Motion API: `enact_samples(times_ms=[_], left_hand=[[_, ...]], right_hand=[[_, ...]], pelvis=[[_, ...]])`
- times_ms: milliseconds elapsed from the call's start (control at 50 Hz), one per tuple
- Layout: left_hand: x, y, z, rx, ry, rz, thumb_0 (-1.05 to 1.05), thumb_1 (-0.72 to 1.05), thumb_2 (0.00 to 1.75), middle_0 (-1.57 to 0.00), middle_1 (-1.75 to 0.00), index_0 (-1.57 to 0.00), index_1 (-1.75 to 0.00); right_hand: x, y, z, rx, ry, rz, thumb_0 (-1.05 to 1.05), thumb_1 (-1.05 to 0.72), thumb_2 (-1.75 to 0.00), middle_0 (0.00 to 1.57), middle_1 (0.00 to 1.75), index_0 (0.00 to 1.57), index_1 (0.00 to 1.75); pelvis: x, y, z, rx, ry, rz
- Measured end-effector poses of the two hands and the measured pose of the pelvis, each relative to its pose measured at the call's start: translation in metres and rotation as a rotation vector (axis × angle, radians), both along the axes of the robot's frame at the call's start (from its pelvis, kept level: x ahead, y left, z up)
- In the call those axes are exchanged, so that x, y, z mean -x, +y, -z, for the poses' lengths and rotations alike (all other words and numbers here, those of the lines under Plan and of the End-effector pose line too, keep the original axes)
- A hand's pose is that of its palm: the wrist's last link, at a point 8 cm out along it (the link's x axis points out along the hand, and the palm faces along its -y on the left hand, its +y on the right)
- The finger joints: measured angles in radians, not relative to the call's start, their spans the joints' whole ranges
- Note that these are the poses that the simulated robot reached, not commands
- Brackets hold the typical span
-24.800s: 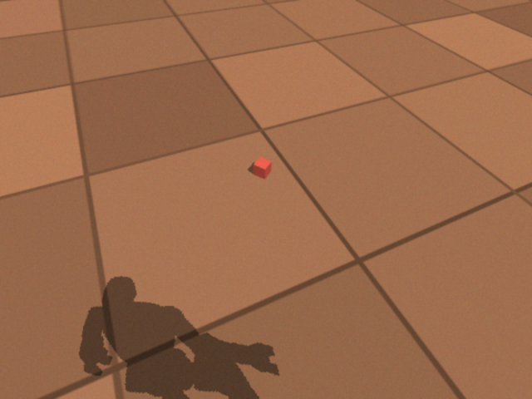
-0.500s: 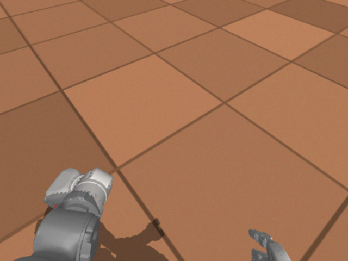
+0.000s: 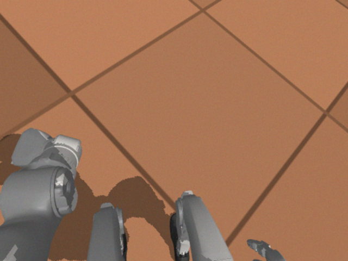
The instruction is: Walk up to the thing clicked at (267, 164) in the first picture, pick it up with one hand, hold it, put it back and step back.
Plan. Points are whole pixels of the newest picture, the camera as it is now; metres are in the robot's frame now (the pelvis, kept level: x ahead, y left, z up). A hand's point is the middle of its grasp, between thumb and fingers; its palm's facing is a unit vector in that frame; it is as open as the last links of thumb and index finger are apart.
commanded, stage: crouch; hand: left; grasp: from above
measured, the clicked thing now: (52, 158) +0.39 +0.26 -0.16
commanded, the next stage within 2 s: lower in 1.24 s
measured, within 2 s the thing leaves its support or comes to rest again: neither
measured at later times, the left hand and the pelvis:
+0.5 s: hand (75, 157) +0.44 +0.25 -0.31, palm faces -0.05 -0.47 -0.88, open 10.4 cm; pelvis -0.03 +0.01 -0.18, yaw -1 degrees
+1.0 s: hand (81, 157) +0.45 +0.25 -0.40, palm faces -0.09 -0.45 -0.89, open 10.4 cm; pelvis -0.03 +0.01 -0.25, yaw -3 degrees
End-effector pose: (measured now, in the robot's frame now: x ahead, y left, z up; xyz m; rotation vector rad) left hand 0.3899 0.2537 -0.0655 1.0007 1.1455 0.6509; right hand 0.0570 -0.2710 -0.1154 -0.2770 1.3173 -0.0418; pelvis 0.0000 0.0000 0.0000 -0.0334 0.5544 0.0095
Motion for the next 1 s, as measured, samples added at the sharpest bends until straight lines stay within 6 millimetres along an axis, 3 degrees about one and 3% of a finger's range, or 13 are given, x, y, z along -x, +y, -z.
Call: enact_samples(times_ms=[260, 440, 720, 1000], left_hand=[[-0.024, 0.011, 0.121, 0.022, -0.027, 0.036, -0.02, -0.1, 0.61, -0.7, -0.58, -0.69, -0.56], [-0.037, 0.003, 0.177, 0.041, -0.026, 0.023, -0.02, -0.13, 0.62, -0.73, -0.56, -0.72, -0.54], [-0.055, 0.001, 0.234, 0.021, -0.002, 0.038, -0.02, -0.15, 0.62, -0.75, -0.54, -0.74, -0.52], [-0.062, 0.002, 0.277, 0.02, 0.013, 0.028, -0.02, -0.13, 0.63, -0.73, -0.56, -0.72, -0.54]], right_hand=[[0.047, 0.015, 0.111, -0.015, 0.1, 0.054, 0.01, -0.91, -0.9, 0.2, 0.3, 0.2, 0.3], [0.061, 0.016, 0.163, -0.043, 0.136, 0.064, 0.01, -0.91, -0.9, 0.2, 0.3, 0.2, 0.3], [0.079, -0.002, 0.213, -0.064, 0.178, 0.052, 0.0, -0.92, -0.9, 0.2, 0.3, 0.19, 0.3], [0.105, 0.006, 0.232, -0.105, 0.255, 0.04, 0.0, -0.92, -0.9, 0.19, 0.3, 0.19, 0.3]], pelvis=[[0.02, 0.008, 0.11, 0.024, 0.107, 0.001], [0.025, 0.009, 0.163, 0.022, 0.135, 0.003], [0.027, 0.005, 0.22, 0.018, 0.123, 0.015], [0.03, 0.006, 0.247, 0.041, 0.088, 0.024]])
